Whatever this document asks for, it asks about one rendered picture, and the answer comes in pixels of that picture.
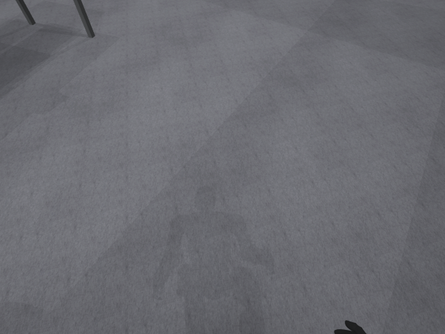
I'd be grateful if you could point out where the table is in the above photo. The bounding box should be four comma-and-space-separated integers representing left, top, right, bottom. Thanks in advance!
16, 0, 95, 38

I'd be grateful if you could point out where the right robot hand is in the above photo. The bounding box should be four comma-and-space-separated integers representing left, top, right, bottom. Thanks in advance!
334, 320, 366, 334

